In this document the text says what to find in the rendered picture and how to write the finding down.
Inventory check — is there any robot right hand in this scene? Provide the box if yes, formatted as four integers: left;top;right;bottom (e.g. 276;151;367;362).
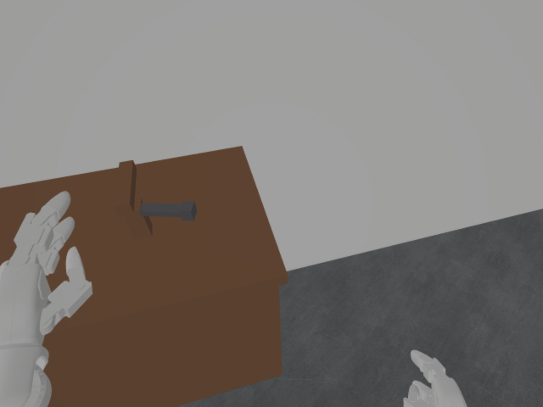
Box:
403;350;467;407

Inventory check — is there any counter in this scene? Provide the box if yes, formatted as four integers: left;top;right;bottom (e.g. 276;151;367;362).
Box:
0;146;288;407

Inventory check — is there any robot left hand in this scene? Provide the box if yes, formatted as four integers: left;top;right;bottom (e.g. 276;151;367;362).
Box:
0;191;92;347

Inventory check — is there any robot left forearm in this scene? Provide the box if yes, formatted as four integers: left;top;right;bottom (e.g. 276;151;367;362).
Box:
0;343;52;407

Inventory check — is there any tap lever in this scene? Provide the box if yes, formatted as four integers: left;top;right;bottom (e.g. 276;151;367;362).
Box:
138;201;197;221

